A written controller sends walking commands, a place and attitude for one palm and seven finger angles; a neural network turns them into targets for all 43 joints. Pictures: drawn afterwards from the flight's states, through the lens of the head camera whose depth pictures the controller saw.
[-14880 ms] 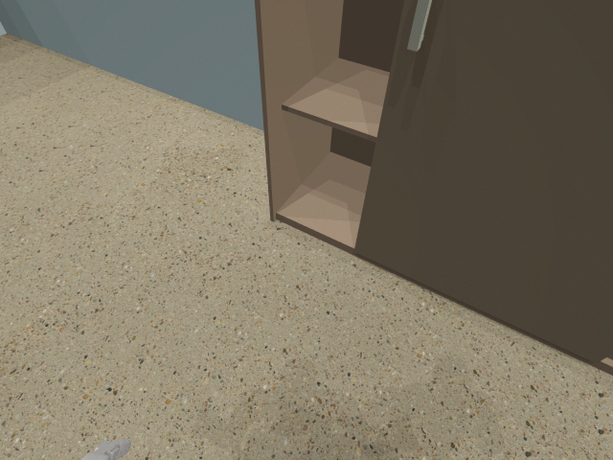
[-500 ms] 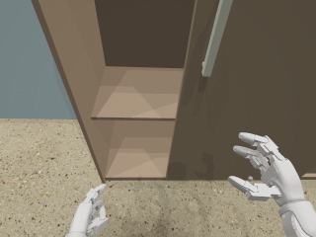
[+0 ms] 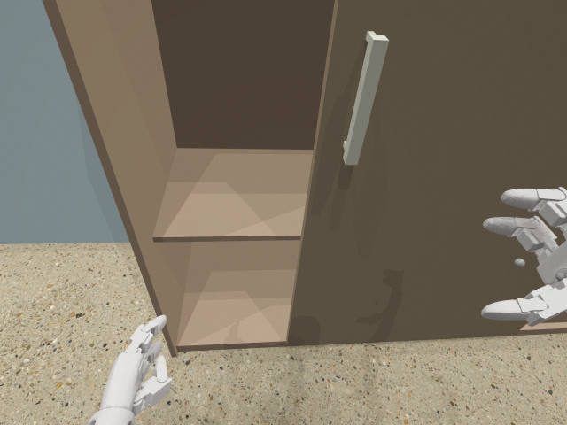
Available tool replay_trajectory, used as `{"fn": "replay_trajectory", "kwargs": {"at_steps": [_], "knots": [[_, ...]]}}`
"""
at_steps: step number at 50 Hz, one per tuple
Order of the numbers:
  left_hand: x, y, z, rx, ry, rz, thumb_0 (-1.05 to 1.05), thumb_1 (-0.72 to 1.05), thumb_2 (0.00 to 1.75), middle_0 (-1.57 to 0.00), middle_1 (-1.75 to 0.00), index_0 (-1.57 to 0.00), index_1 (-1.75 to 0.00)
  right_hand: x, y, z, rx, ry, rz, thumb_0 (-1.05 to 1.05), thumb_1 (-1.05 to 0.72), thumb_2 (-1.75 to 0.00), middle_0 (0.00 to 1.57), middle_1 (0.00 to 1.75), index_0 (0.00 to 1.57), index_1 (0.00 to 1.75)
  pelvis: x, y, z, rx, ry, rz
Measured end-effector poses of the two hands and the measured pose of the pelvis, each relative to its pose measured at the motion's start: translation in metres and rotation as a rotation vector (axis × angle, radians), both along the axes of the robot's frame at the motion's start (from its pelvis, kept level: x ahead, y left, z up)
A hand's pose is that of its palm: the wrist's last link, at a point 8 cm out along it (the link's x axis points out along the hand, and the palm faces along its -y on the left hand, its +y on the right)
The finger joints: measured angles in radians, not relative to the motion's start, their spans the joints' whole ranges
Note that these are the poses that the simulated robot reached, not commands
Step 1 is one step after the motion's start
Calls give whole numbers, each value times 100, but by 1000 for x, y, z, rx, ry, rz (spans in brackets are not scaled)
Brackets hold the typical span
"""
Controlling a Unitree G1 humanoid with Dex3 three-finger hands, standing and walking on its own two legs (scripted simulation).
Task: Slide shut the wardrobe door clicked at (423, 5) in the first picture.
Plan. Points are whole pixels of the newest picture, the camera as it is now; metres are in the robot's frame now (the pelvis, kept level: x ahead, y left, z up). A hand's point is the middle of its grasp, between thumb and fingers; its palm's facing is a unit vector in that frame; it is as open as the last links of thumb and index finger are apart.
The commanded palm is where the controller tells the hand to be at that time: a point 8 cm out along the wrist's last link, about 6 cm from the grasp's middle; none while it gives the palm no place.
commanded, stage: raise the hand with hooked fingers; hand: right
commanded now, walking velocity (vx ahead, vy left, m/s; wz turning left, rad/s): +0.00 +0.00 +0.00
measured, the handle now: (360, 102) +0.56 -0.12 +0.23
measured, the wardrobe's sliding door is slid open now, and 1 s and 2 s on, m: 0.39 0.39 0.39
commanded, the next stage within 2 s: move the hooked fingers beside the handle in 0.84 s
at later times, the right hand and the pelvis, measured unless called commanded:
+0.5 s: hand (543, 200) +0.30 -0.28 +0.25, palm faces +0.05 +0.99 -0.15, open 14.0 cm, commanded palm +0.25 -0.31 +0.25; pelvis +0.01 +0.01 +0.00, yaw +0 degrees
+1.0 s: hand (541, 205) +0.29 -0.27 +0.25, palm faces -0.01 +0.99 -0.16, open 14.0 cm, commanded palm +0.26 -0.31 +0.25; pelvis +0.02 +0.00 +0.01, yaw +0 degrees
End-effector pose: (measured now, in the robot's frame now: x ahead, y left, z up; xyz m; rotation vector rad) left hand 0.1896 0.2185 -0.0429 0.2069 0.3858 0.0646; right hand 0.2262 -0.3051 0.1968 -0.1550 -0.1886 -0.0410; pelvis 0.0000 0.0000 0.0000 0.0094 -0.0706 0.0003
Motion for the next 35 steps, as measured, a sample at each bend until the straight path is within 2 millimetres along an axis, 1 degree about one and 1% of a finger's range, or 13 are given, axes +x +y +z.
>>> {"fn": "replay_trajectory", "kwargs": {"at_steps": [3, 9, 11, 14, 17, 20, 22, 24, 27, 29, 32, 35], "knots": [[8, -6, 0, -22, 3, -27, 1, 90, 90, -20, -30, -21, -30, 4, -6, 15, 2, -6, -12, -1, 42, -33, 29, 115, 30, 115, 2, 3, 1, -1, -3, -2], [13, -8, -9, -45, 52, -54, 1, 90, 90, -20, -30, -21, -30, 16, -7, 21, -2, 85, -4, -1, 48, -31, 30, 118, 30, 118, 3, 7, 3, -4, 2, -9], [12, -7, -11, -45, 67, -54, 1, 90, 90, -20, -30, -21, -30, 19, -7, 27, -12, 84, -1, -1, 49, -31, 30, 119, 30, 119, 4, 9, 4, -5, 4, -9], [11, -3, -13, -42, 85, -50, 1, 90, 90, -20, -30, -21, -30, 21, -9, 45, -28, 34, -2, -1, 49, -30, 30, 119, 30, 119, 7, 11, 4, -4, 4, -8], [11, 2, -15, -39, 97, -42, 1, 90, 90, -20, -30, -21, -30, 24, -15, 65, -27, -21, -12, -1, 50, -30, 30, 120, 30, 119, 10, 12, 5, -4, 3, -9], [11, 8, -16, -35, 109, -33, 1, 90, 90, -20, -30, -21, -30, 32, -25, 76, -15, -20, -29, -1, 50, -30, 30, 120, 31, 120, 11, 13, 5, -4, 8, -9], [10, 12, -18, -35, 114, -22, 1, 90, 90, -20, -30, -21, -30, 39, -29, 73, -6, 20, -34, -1, 50, -30, 30, 120, 30, 120, 10, 13, 4, -5, 15, -7], [9, 17, -19, -36, 120, -9, 1, 90, 90, -20, -30, -21, -30, 45, -27, 62, 2, 80, -20, -1, 50, -30, 30, 120, 30, 120, 10, 11, 4, -6, 23, -3], [8, 22, -19, -32, 123, 12, 1, 90, 90, -20, -30, -21, -30, 51, -17, 42, 12, 148, 26, -1, 50, -30, 30, 120, 30, 120, 10, 9, 4, -8, 30, 3], [8, 22, -16, -26, 116, 21, 1, 90, 90, -20, -30, -21, -30, 51, -7, 36, 8, 136, 57, -1, 50, -30, 30, 120, 30, 120, 12, 7, 4, -9, 28, 8], [9, 20, -11, -21, 97, 27, 1, 91, 90, -20, -30, -20, -30, 46, -2, 45, -3, 47, 71, -1, 50, -30, 30, 120, 30, 120, 17, 6, 4, -9, 24, 13], [12, 14, -7, -23, 84, 20, 1, 91, 90, -20, -30, -20, -30, 40, -13, 59, 5, -36, 29, -2, 50, -30, 30, 120, 31, 120, 19, 6, 4, -7, 17, 11]]}}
